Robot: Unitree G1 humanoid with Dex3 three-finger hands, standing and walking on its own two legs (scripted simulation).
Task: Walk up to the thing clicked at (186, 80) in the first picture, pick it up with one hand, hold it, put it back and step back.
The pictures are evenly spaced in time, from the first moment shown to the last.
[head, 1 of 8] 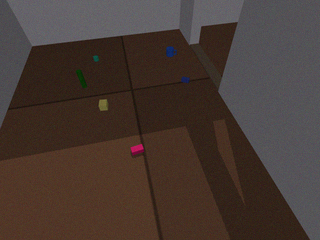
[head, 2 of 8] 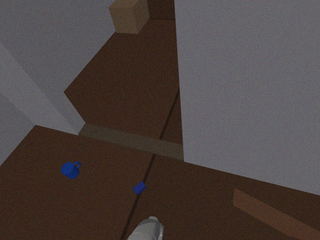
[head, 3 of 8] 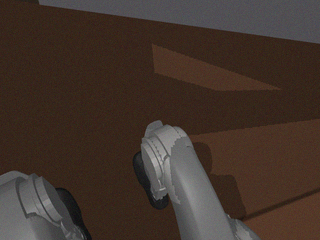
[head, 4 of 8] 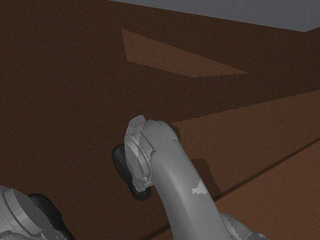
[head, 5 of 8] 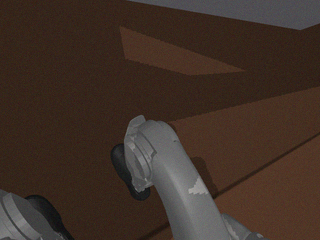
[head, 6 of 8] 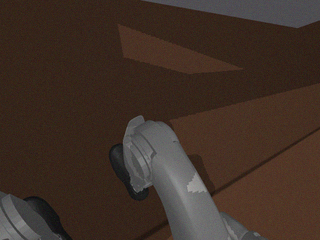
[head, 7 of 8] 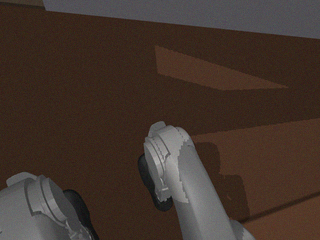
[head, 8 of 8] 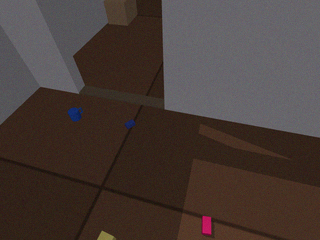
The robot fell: no
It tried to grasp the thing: yes
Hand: left
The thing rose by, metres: 0.00
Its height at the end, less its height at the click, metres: +0.00
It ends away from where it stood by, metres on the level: 0.01
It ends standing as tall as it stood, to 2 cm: yes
